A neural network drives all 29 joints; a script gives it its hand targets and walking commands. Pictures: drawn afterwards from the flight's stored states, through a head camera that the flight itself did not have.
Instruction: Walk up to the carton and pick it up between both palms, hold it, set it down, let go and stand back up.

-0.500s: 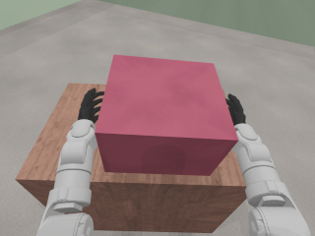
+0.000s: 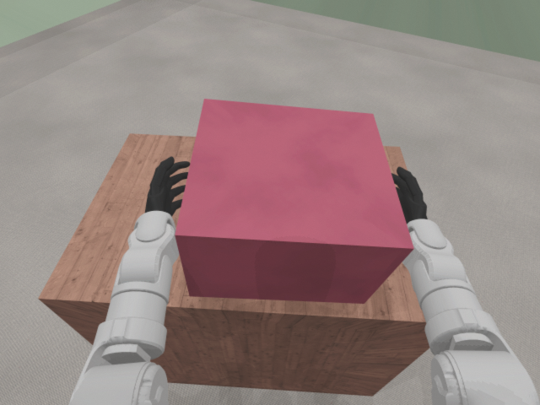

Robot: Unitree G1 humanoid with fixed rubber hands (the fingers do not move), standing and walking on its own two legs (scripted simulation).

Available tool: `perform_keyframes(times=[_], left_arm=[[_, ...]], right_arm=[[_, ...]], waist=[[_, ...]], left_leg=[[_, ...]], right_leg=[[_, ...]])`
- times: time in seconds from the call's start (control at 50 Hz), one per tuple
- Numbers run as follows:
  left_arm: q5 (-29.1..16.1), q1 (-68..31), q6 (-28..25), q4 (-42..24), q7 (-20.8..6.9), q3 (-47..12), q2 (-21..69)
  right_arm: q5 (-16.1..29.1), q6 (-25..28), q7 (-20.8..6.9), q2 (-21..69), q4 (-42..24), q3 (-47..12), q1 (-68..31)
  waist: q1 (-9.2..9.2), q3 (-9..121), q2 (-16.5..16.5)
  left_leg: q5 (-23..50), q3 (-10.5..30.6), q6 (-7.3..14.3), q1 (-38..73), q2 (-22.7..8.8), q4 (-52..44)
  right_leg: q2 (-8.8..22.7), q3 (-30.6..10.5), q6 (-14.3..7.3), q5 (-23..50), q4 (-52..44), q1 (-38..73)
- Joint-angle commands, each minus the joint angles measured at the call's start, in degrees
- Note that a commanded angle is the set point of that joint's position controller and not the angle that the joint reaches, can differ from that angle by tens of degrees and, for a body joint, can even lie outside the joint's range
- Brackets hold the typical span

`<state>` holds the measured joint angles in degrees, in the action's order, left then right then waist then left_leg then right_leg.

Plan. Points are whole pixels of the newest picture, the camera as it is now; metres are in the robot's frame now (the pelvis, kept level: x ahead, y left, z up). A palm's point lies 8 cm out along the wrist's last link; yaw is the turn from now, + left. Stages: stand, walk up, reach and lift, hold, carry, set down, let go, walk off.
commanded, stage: set down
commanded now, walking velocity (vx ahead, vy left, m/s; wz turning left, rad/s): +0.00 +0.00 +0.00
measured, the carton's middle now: (284, 201) +0.41 +0.02 +0.06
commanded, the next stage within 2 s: none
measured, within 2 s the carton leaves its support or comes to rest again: rests again in 1.80 s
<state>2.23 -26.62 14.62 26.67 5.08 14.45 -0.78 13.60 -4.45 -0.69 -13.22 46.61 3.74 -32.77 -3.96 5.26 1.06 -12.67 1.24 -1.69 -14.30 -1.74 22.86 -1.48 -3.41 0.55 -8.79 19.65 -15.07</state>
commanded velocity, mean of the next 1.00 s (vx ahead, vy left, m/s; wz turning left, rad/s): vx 0.00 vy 0.00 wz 0.00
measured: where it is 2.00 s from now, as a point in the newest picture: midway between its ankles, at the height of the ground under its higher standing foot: outside the picture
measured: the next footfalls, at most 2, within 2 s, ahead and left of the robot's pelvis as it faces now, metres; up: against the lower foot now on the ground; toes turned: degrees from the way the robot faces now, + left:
none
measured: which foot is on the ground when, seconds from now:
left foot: down 0.00-1.00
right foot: down 0.00-1.00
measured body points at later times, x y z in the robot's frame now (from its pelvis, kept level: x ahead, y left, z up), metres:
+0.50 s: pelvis +0.01 +0.00 +0.00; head +0.05 -0.01 +0.45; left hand +0.38 +0.22 +0.06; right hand +0.43 -0.16 +0.04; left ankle -0.01 +0.13 -0.75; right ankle +0.01 -0.13 -0.75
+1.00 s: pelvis +0.03 -0.01 +0.00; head +0.11 -0.03 +0.44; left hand +0.39 +0.22 +0.03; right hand +0.47 -0.16 +0.01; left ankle -0.01 +0.13 -0.74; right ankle +0.01 -0.13 -0.75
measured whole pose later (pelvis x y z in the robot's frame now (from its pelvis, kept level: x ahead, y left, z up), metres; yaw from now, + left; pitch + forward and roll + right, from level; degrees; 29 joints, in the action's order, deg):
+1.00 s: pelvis +0.03 -0.01 +0.00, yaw +0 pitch +17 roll -1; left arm 2.2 -29.7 -2.4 39.2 8.1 13.3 -1.0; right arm 13.2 9.1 -4.8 -14.8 59.0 4.8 -39.4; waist -9.6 8.5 1.6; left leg -12.7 1.2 -1.7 -26.9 -2.7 22.8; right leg -2.4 -3.4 -0.2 -9.0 19.6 -27.8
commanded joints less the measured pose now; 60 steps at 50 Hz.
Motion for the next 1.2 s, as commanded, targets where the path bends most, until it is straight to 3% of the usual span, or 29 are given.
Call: perform_keyframes(times=[0.0, 0.04, 0.06, 0.1, 0.22, 0.24, 0.28, 0.32, 0.34, 0.4, 0.48, 0.52, 0.54, 0.58, 0.6, 0.7, 0.74, 0.76, 0.78, 0.82, 0.88, 0.96, 0.98, 1.02, 1.1, 1.14, 1.18], left_arm=[[-4.8, -41.0, -8.0, -10.0, -2.9, -26.1, 31.3], [-4.6, -42.7, -8.7, -8.6, -2.4, -25.1, 30.3], [-4.7, -43.7, -8.9, -7.2, -2.4, -25.3, 30.1], [-4.0, -43.4, -9.1, -5.9, -2.3, -25.1, 30.3], [-3.9, -45.6, -11.5, -1.6, -2.4, -23.0, 28.9], [-4.2, -45.8, -12.2, -0.9, -1.9, -23.3, 29.7], [-3.7, -46.1, -12.7, -1.0, -2.0, -23.0, 29.1], [-3.9, -46.6, -14.2, -1.8, -1.8, -22.8, 29.0], [-4.5, -47.2, -14.9, -2.1, -1.5, -23.8, 29.6], [-3.4, -43.9, -15.4, -1.3, -1.0, -23.4, 29.7], [-4.5, -43.4, -17.4, -2.4, -0.5, -24.3, 29.9], [-4.5, -42.2, -18.2, -1.2, -0.2, -23.5, 29.0], [-4.7, -41.3, -18.1, -2.3, -0.2, -24.5, 30.1], [-5.5, -40.4, -19.1, -2.3, -0.1, -24.8, 30.1], [-5.7, -41.1, -19.6, -2.8, 0.0, -25.4, 29.5], [-6.1, -41.2, -20.8, -2.1, 0.0, -25.5, 29.4], [-6.3, -39.1, -21.1, -1.7, -0.6, -24.7, 28.7], [-6.3, -39.9, -20.9, -0.8, -0.9, -24.8, 28.8], [-5.8, -39.8, -21.1, -0.3, -1.0, -23.8, 28.2], [-5.9, -41.0, -21.3, 0.8, -1.3, -23.8, 28.0], [-5.9, -40.8, -22.3, 1.1, -1.3, -23.9, 29.0], [-5.1, -38.3, -23.2, 3.1, -1.5, -22.4, 29.4], [-5.6, -39.4, -23.4, 2.4, -1.4, -22.9, 29.1], [-4.8, -39.0, -23.7, 5.4, -1.4, -21.3, 28.7], [-5.3, -40.3, -25.5, 6.2, -1.3, -20.5, 27.9], [-4.8, -40.0, -26.0, 5.7, -1.4, -21.3, 28.8], [-5.3, -39.0, -26.6, 6.5, -1.1, -21.5, 29.1]], right_arm=[[-4.7, 10.2, -11.6, 26.5, -27.2, -13.7, -51.2], [-5.3, 10.5, -11.7, 26.2, -25.0, -13.3, -51.8], [-6.0, 10.4, -12.0, 24.6, -21.9, -11.6, -50.2], [-7.4, 10.8, -12.5, 23.7, -19.0, -10.1, -49.7], [-9.5, 12.6, -12.6, 23.4, -13.6, -6.9, -50.1], [-9.5, 13.2, -12.9, 23.4, -13.6, -7.2, -50.2], [-10.4, 13.8, -12.9, 22.9, -12.6, -6.0, -49.7], [-9.8, 14.7, -12.9, 23.6, -12.1, -7.3, -49.7], [-9.6, 15.2, -13.0, 23.6, -12.5, -7.2, -49.9], [-9.5, 16.1, -13.1, 22.7, -12.4, -7.2, -50.0], [-9.4, 17.8, -12.7, 22.4, -13.7, -8.3, -49.6], [-8.8, 18.6, -12.6, 22.9, -13.5, -9.9, -50.6], [-8.5, 18.7, -12.5, 22.1, -14.5, -9.9, -50.3], [-8.4, 19.6, -12.2, 22.4, -16.5, -10.8, -50.4], [-9.1, 19.8, -12.0, 21.7, -15.3, -10.4, -49.4], [-9.6, 20.4, -11.6, 22.1, -13.9, -11.4, -50.0], [-8.9, 20.4, -10.8, 22.8, -13.9, -13.3, -49.1], [-9.3, 20.5, -10.7, 21.5, -13.2, -12.3, -49.5], [-9.7, 20.5, -10.7, 22.5, -12.5, -13.1, -49.1], [-10.3, 20.5, -11.0, 21.2, -10.9, -12.0, -50.4], [-10.6, 21.1, -11.1, 22.2, -9.9, -12.8, -50.3], [-11.3, 22.2, -10.8, 22.3, -8.8, -13.0, -50.2], [-10.9, 22.4, -11.0, 21.6, -8.1, -12.1, -50.7], [-11.6, 23.1, -11.2, 20.8, -8.0, -11.5, -52.1], [-12.5, 23.9, -11.6, 20.4, -3.9, -11.2, -52.4], [-12.8, 25.0, -11.7, 19.9, -3.8, -10.4, -53.0], [-13.0, 25.6, -11.9, 19.0, -4.7, -9.6, -52.7]], waist=[[-4.52, 32.8, -1.8], [-5.36, 31.5, -2.4], [-4.06, 29.3, -1.9], [-3.74, 27.3, -2.3], [-3.41, 28.1, -3.1], [-4.19, 29.5, -2.8], [-3.73, 31.0, -2.5], [-4.51, 33.8, -3.3], [-4.18, 35.7, -2.1], [-5.79, 36.9, -1.2], [-5.83, 41.4, -2.5], [-8.05, 43.0, -3.2], [-6.96, 44.7, -3.0], [-7.86, 46.5, -4.3], [-6.75, 47.5, -4.1], [-7.31, 49.1, -4.1], [-7.74, 49.0, -6.2], [-6.57, 48.0, -5.9], [-7.57, 46.9, -5.8], [-6.81, 48.3, -6.5], [-7.65, 49.2, -5.5], [-8.38, 49.6, -7.1], [-7.9, 50.0, -6.4], [-9.02, 50.3, -7.1], [-9.36, 50.1, -7.5], [-8.62, 51.4, -6.1], [-8.96, 53.0, -6.9]], left_leg=[[31.5, -1.8, -2.6, 12.5, 1.5, -0.9], [29.0, -2.1, -2.2, 10.1, 1.6, -1.5], [26.0, -1.5, -2.4, 9.6, 1.1, -2.2], [24.1, -1.9, -2.6, 10.1, 0.9, -2.9], [21.7, -2.4, -2.5, 8.0, 0.9, -2.6], [22.2, -2.3, -2.6, 7.3, 0.6, -2.3], [24.3, -2.6, -3.1, 7.8, 0.7, -2.0], [28.3, -2.8, -3.2, 8.7, 0.8, -0.8], [30.1, -2.5, -3.4, 8.9, 0.8, -0.2], [36.5, -2.4, -4.1, 11.6, 0.3, 1.4], [40.6, -2.3, -4.2, 12.1, -0.1, 3.2], [42.4, -2.9, -3.9, 10.7, -0.1, 3.9], [45.0, -2.5, -4.1, 12.4, 0.0, 4.1], [46.2, -2.8, -3.9, 11.5, -0.1, 5.2], [46.1, -2.6, -4.1, 10.9, -0.1, 5.4], [47.9, -3.0, -4.1, 9.2, 0.4, 6.1], [48.7, -3.5, -3.2, 6.0, 0.9, 6.3], [47.0, -3.2, -3.2, 6.2, 0.8, 5.7], [46.8, -3.7, -3.1, 4.8, 1.1, 5.7], [44.1, -3.4, -2.9, 4.0, 1.0, 5.0], [46.5, -3.4, -3.4, 3.2, 1.0, 5.4], [49.1, -4.0, -3.3, 2.0, 1.1, 6.1], [49.3, -3.9, -3.6, 2.7, 0.8, 6.0], [48.3, -4.1, -3.4, 2.1, 0.5, 6.1], [48.9, -4.5, -3.3, -0.5, 0.5, 6.3], [50.2, -4.3, -4.0, 0.5, 0.5, 6.9], [52.5, -4.1, -4.2, 1.5, -0.1, 7.6]], right_leg=[[-3.1, 7.1, -1.3, 15.3, -2.7, 7.1], [-2.8, 7.1, -1.3, 14.4, -2.4, 7.5], [-3.0, 7.4, -1.7, 11.0, -2.8, 5.7], [-3.2, 7.9, -2.0, 7.6, -3.6, 3.5], [-2.9, 8.1, -2.0, 7.2, -3.3, 2.5], [-2.8, 7.9, -2.2, 7.1, -2.9, 2.6], [-2.8, 8.2, -2.5, 8.4, -2.8, 3.1], [-3.2, 8.0, -2.2, 11.1, -2.6, 3.6], [-3.0, 8.2, -2.2, 12.0, -2.3, 3.0], [-3.7, 8.4, -2.8, 12.8, -2.7, 0.7], [-4.0, 8.6, -3.0, 15.5, -2.3, 0.2], [-4.1, 7.9, -3.5, 17.9, -2.1, 0.9], [-4.5, 8.7, -2.9, 19.4, -1.5, 0.9], [-4.3, 7.9, -3.2, 21.0, -2.0, 0.4], [-4.3, 8.0, -3.1, 22.0, -1.4, 1.0], [-4.1, 7.9, -3.2, 24.8, -0.6, 1.3], [-3.8, 7.0, -2.3, 30.9, 0.6, 5.1], [-3.8, 7.5, -2.3, 29.4, 0.5, 4.6], [-3.4, 7.0, -2.0, 31.0, 1.1, 5.0], [-3.5, 7.3, -1.8, 30.0, 1.7, 5.0], [-3.3, 7.4, -1.7, 31.0, 2.4, 4.4], [-3.2, 7.1, -1.6, 35.6, 3.0, 5.0], [-3.6, 7.5, -2.2, 34.6, 2.3, 4.4], [-3.4, 7.5, -1.9, 33.1, 2.3, 3.8], [-3.1, 7.0, -2.5, 35.9, 2.8, 4.6], [-3.2, 7.6, -2.5, 34.1, 3.1, 2.7], [-3.5, 7.9, -3.1, 34.7, 2.6, 1.9]])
